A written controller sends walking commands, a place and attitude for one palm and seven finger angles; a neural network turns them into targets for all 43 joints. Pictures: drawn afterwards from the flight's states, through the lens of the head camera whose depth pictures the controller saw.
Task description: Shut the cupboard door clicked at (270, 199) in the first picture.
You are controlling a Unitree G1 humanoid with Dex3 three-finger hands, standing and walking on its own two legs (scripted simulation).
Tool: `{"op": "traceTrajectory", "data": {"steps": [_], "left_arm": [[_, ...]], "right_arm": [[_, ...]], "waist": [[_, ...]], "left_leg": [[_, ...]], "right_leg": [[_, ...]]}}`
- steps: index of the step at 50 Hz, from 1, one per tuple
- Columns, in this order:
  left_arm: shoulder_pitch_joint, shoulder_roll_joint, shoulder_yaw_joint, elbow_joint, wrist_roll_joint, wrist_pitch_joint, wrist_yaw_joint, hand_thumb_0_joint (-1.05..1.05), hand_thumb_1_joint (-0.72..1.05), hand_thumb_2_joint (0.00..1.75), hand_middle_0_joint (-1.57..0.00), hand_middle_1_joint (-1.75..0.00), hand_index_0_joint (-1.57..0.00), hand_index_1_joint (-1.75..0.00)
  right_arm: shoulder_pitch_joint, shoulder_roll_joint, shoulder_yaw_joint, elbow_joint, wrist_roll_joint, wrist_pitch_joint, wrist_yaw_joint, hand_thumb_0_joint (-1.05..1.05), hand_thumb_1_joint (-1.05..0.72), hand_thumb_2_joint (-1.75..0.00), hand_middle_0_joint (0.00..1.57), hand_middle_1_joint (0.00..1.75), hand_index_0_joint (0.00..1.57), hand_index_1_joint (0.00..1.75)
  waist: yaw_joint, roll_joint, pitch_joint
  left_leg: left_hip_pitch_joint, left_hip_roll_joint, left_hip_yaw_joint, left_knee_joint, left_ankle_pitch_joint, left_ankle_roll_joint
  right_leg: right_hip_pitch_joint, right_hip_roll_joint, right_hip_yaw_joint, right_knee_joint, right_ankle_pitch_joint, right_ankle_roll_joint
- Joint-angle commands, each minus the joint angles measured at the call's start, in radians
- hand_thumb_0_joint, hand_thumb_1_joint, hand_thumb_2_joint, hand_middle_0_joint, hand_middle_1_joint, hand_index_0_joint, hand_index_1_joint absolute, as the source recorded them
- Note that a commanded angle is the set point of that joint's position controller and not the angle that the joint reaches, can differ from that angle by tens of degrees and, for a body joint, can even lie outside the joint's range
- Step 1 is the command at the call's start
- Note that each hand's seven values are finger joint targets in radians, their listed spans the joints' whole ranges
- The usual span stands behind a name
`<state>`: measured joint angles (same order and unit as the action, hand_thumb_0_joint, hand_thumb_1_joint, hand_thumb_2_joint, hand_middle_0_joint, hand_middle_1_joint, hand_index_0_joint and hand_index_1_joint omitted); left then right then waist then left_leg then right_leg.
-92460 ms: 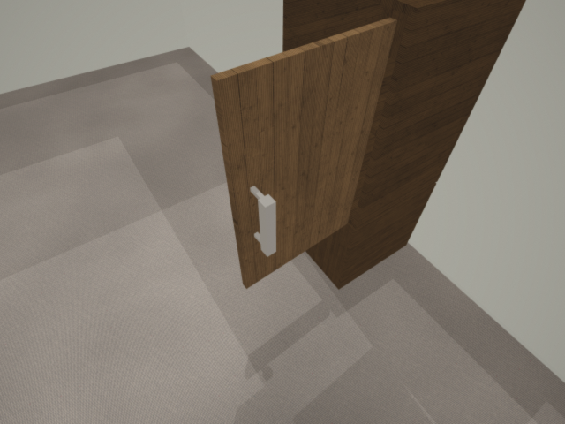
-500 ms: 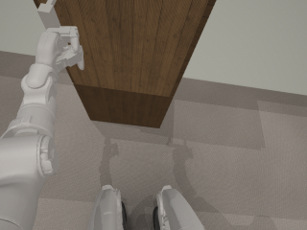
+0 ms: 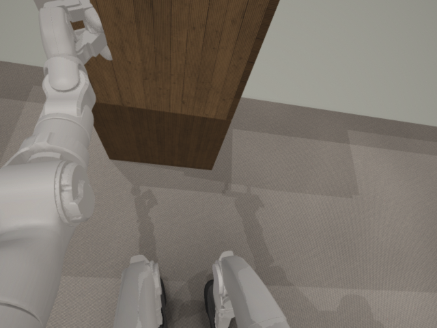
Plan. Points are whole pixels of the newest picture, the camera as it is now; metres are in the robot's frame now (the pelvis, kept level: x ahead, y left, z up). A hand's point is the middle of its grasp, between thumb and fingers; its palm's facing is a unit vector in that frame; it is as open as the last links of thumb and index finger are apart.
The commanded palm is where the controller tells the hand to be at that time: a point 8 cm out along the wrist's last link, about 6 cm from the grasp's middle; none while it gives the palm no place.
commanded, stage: pull the fist back off the door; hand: left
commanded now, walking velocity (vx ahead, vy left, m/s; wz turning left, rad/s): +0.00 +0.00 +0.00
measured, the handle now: (59, 12) +0.65 +0.20 +0.09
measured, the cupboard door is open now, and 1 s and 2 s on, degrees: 0 0 0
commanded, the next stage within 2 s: draw the hand back to the body in 0.68 s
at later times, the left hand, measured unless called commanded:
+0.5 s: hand (100, 66) +0.53 +0.13 +0.09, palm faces +0.07 -1.00 -0.03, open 3.1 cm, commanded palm +0.49 +0.17 +0.09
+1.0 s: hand (81, 78) +0.47 +0.14 +0.13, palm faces +0.05 -1.00 -0.05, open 3.1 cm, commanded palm +0.43 +0.20 +0.14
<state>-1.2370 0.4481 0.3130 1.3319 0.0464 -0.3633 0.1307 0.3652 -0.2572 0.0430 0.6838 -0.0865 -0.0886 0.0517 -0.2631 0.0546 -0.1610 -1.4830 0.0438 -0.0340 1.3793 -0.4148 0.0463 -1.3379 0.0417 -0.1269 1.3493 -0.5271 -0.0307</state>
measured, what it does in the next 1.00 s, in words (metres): rises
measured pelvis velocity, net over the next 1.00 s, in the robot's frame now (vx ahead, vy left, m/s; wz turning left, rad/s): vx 0.06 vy -0.01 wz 0.02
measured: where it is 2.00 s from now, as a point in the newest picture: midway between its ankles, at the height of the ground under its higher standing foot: (188, 321)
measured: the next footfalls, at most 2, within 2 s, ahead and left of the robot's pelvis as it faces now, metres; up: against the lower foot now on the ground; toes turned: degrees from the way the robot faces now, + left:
none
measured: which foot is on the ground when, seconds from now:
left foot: down 0.00-1.00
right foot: down 0.00-1.00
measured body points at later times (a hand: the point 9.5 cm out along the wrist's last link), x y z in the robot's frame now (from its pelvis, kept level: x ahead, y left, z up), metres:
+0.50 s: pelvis +0.06 -0.01 +0.05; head +0.19 +0.00 +0.48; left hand +0.52 +0.18 +0.09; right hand +0.07 -0.27 -0.07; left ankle +0.10 +0.09 -0.58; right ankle +0.05 -0.11 -0.58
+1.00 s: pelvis +0.06 -0.01 +0.07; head +0.15 -0.02 +0.51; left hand +0.46 +0.20 +0.13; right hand +0.16 -0.26 -0.06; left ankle +0.10 +0.09 -0.58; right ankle +0.05 -0.11 -0.58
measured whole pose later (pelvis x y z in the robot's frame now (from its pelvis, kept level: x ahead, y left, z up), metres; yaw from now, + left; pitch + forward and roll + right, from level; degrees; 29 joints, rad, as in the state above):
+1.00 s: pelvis +0.06 -0.01 +0.07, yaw +1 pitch +19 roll -1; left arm -0.45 0.23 0.20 0.71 -0.15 -0.45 -0.08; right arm 0.30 -0.23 -0.01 0.60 0.01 0.06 0.02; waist -0.06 0.06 -0.16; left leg -0.99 0.04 0.04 1.12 -0.46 0.02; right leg -0.89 0.04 -0.04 1.12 -0.56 -0.04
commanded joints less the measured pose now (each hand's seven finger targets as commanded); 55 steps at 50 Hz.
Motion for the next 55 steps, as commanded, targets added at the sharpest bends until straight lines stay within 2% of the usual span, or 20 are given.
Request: {"op": "traceTrajectory", "data": {"steps": [1, 5, 7, 10, 12, 13, 17, 20, 23, 30, 34, 36, 40, 42, 43, 44, 47, 49, 51, 55], "left_arm": [[-0.557, 0.223, -0.036, -0.255, 0.109, -0.118, -0.011, 0.00, 0.90, 0.90, -1.30, -1.50, -1.30, -1.50], [-0.399, 0.190, 0.016, -0.195, -0.027, -0.080, -0.103, 0.00, 0.90, 0.90, -1.30, -1.50, -1.30, -1.50], [-0.282, 0.224, 0.092, -0.171, -0.077, -0.059, -0.127, 0.00, 0.90, 0.90, -1.30, -1.50, -1.30, -1.50], [-0.208, 0.204, 0.092, -0.255, -0.083, -0.082, -0.130, 0.00, 0.90, 0.90, -1.30, -1.50, -1.30, -1.50], [-0.120, 0.210, 0.116, -0.319, -0.074, -0.131, -0.118, 0.00, 0.90, 0.90, -1.30, -1.50, -1.30, -1.50], [-0.107, 0.162, 0.082, -0.351, -0.075, -0.151, -0.117, 0.00, 0.90, 0.90, -1.30, -1.50, -1.30, -1.50], [-0.011, 0.089, 0.049, -0.488, -0.098, -0.215, -0.125, 0.00, 0.90, 0.90, -1.30, -1.50, -1.30, -1.50], [0.061, 0.014, -0.007, -0.534, -0.113, -0.217, -0.145, 0.00, 0.90, 0.90, -1.30, -1.50, -1.30, -1.50], [0.145, -0.057, -0.064, -0.627, -0.129, -0.216, -0.157, 0.00, 0.90, 0.90, -1.30, -1.50, -1.30, -1.50], [0.322, -0.148, -0.141, -0.704, -0.151, -0.223, -0.148, 0.00, 0.90, 0.90, -1.30, -1.50, -1.30, -1.50], [0.238, -0.123, -0.126, -0.615, -0.131, -0.235, -0.128, 0.00, 0.90, 0.90, -1.30, -1.50, -1.30, -1.50], [0.215, -0.109, -0.112, -0.591, -0.125, -0.249, -0.127, 0.00, 0.90, 0.90, -1.30, -1.50, -1.30, -1.50], [0.167, -0.092, -0.103, -0.585, -0.128, -0.272, -0.148, 0.00, 0.90, 0.90, -1.30, -1.50, -1.30, -1.50], [0.266, -0.030, -0.057, -0.689, -0.144, -0.270, -0.166, 0.00, 0.90, 0.90, -1.30, -1.50, -1.30, -1.50], [0.333, -0.034, -0.058, -0.734, -0.159, -0.256, -0.178, 0.00, 0.90, 0.90, -1.30, -1.50, -1.30, -1.50], [0.381, -0.036, -0.062, -0.776, -0.175, -0.236, -0.190, 0.00, 0.90, 0.90, -1.30, -1.50, -1.30, -1.50], [0.531, -0.040, -0.068, -0.843, -0.215, -0.148, -0.220, 0.00, 0.90, 0.90, -1.30, -1.50, -1.30, -1.50], [0.568, -0.051, -0.080, -0.876, -0.238, -0.095, -0.228, 0.00, 0.90, 0.90, -1.30, -1.50, -1.30, -1.50], [0.599, -0.059, -0.086, -0.912, -0.257, -0.068, -0.232, 0.00, 0.90, 0.90, -1.30, -1.50, -1.30, -1.50], [0.628, -0.076, -0.111, -0.987, -0.270, -0.084, -0.245, 0.00, 0.90, 0.90, -1.30, -1.50, -1.30, -1.50]], "right_arm": [[0.230, -0.210, -0.077, -0.027, -0.003, 0.014, 0.018, 0.00, -0.90, -0.90, 0.20, 0.30, 0.20, 0.30], [0.212, -0.209, -0.073, -0.059, 0.025, 0.028, 0.008, 0.00, -0.90, -0.90, 0.20, 0.30, 0.20, 0.30], [0.215, -0.205, -0.069, -0.076, 0.033, 0.032, 0.001, 0.00, -0.90, -0.90, 0.20, 0.30, 0.20, 0.30], [0.217, -0.180, -0.068, -0.092, 0.035, 0.043, 0.001, 0.00, -0.90, -0.90, 0.20, 0.30, 0.20, 0.30], [0.217, -0.173, -0.076, -0.102, 0.034, 0.051, 0.005, 0.00, -0.90, -0.90, 0.20, 0.30, 0.20, 0.30], [0.208, -0.165, -0.081, -0.104, 0.035, 0.053, 0.009, 0.00, -0.90, -0.90, 0.20, 0.30, 0.20, 0.30], [0.198, -0.157, -0.104, -0.102, 0.039, 0.067, 0.016, 0.00, -0.90, -0.90, 0.20, 0.30, 0.20, 0.30], [0.189, -0.153, -0.119, -0.095, 0.048, 0.083, 0.013, 0.00, -0.90, -0.90, 0.20, 0.30, 0.20, 0.30], [0.163, -0.148, -0.129, -0.104, 0.058, 0.091, 0.010, 0.00, -0.90, -0.90, 0.20, 0.30, 0.20, 0.30], [0.091, -0.133, -0.128, -0.120, 0.068, 0.100, 0.001, 0.00, -0.90, -0.90, 0.20, 0.30, 0.20, 0.30], [0.057, -0.128, -0.119, -0.107, 0.062, 0.107, -0.011, 0.00, -0.90, -0.90, 0.20, 0.30, 0.20, 0.30], [0.039, -0.126, -0.118, -0.111, 0.059, 0.108, -0.016, 0.00, -0.90, -0.90, 0.20, 0.30, 0.20, 0.30], [0.014, -0.126, -0.112, -0.114, 0.055, 0.105, -0.021, 0.00, -0.90, -0.90, 0.20, 0.30, 0.20, 0.30], [0.013, -0.137, -0.117, -0.146, 0.062, 0.107, -0.023, 0.00, -0.90, -0.90, 0.20, 0.30, 0.20, 0.30], [0.001, -0.134, -0.114, -0.164, 0.070, 0.109, -0.021, 0.00, -0.90, -0.90, 0.20, 0.30, 0.20, 0.30], [-0.005, -0.132, -0.113, -0.178, 0.080, 0.111, -0.023, 0.00, -0.90, -0.90, 0.20, 0.30, 0.20, 0.30], [-0.005, -0.129, -0.105, -0.211, 0.104, 0.118, -0.033, 0.00, -0.90, -0.90, 0.20, 0.30, 0.20, 0.30], [-0.014, -0.124, -0.099, -0.222, 0.119, 0.124, -0.047, 0.00, -0.90, -0.90, 0.20, 0.30, 0.20, 0.30], [-0.028, -0.121, -0.091, -0.230, 0.128, 0.118, -0.059, 0.00, -0.90, -0.90, 0.20, 0.30, 0.20, 0.30], [-0.050, -0.119, -0.086, -0.219, 0.132, 0.086, -0.077, 0.00, -0.90, -0.90, 0.20, 0.30, 0.20, 0.30]], "waist": [[-0.043, 0.255, -0.554], [-0.011, 0.133, -0.494], [0.028, 0.066, -0.512], [0.048, 0.034, -0.475], [0.082, 0.014, -0.496], [0.074, 0.021, -0.492], [0.099, 0.043, -0.542], [0.093, 0.027, -0.537], [0.109, 0.064, -0.556], [0.131, 0.018, -0.461], [0.108, -0.020, -0.371], [0.111, -0.031, -0.377], [0.125, 0.039, -0.464], [0.177, 0.076, -0.585], [0.204, 0.092, -0.631], [0.212, 0.073, -0.645], [0.216, -0.016, -0.563], [0.200, -0.126, -0.439], [0.195, -0.158, -0.327], [0.190, -0.114, -0.240]], "left_leg": [[0.708, 0.011, -0.163, -0.219, -0.134, -0.023], [0.611, 0.001, -0.117, -0.240, -0.123, -0.015], [0.537, -0.006, -0.075, -0.225, -0.068, -0.008], [0.493, -0.006, -0.034, -0.218, 0.014, 0.001], [0.520, -0.007, -0.025, -0.222, 0.072, 0.000], [0.536, -0.009, -0.021, -0.223, 0.091, -0.001], [0.642, -0.019, -0.008, -0.232, 0.198, -0.007], [0.718, -0.021, -0.004, -0.244, 0.261, -0.011], [0.821, -0.023, -0.003, -0.255, 0.339, -0.015], [0.872, -0.027, -0.003, -0.280, 0.385, -0.020], [0.780, -0.033, 0.002, -0.263, 0.299, -0.016], [0.756, -0.038, 0.004, -0.259, 0.269, -0.015], [0.794, -0.039, 0.000, -0.243, 0.287, -0.022], [0.883, -0.036, -0.004, -0.268, 0.359, -0.026], [0.932, -0.036, 0.002, -0.291, 0.393, -0.030], [0.948, -0.036, 0.007, -0.310, 0.401, -0.029], [0.918, -0.038, 0.018, -0.372, 0.368, -0.018], [0.847, -0.040, 0.032, -0.416, 0.286, -0.005], [0.815, -0.043, 0.035, -0.455, 0.210, -0.001], [0.884, -0.041, 0.032, -0.508, 0.156, 0.000]], "right_leg": [[0.014, 0.012, 0.083, -0.225, -0.006, -0.009], [0.164, 0.024, 0.103, -0.281, -0.012, -0.004], [0.271, 0.025, 0.126, -0.301, 0.001, 0.000], [0.349, 0.023, 0.140, -0.312, 0.074, 0.010], [0.391, 0.026, 0.139, -0.301, 0.140, 0.008], [0.390, 0.025, 0.137, -0.301, 0.170, 0.011], [0.441, 0.021, 0.136, -0.293, 0.308, 0.013], [0.450, 0.016, 0.125, -0.305, 0.386, 0.019], [0.446, 0.015, 0.115, -0.311, 0.451, 0.016], [0.451, 0.010, 0.105, -0.328, 0.501, 0.017], [0.430, 0.001, 0.123, -0.326, 0.461, 0.024], [0.438, -0.002, 0.130, -0.324, 0.441, 0.024], [0.430, -0.003, 0.131, -0.300, 0.432, 0.017], [0.501, 0.002, 0.131, -0.298, 0.477, 0.009], [0.547, 0.003, 0.129, -0.312, 0.505, 0.008], [0.591, 0.005, 0.129, -0.330, 0.524, 0.010], [0.695, 0.012, 0.130, -0.397, 0.547, 0.020], [0.744, 0.008, 0.140, -0.459, 0.531, 0.036], [0.757, 0.001, 0.150, -0.514, 0.461, 0.044], [0.731, -0.001, 0.143, -0.573, 0.336, 0.037]]}}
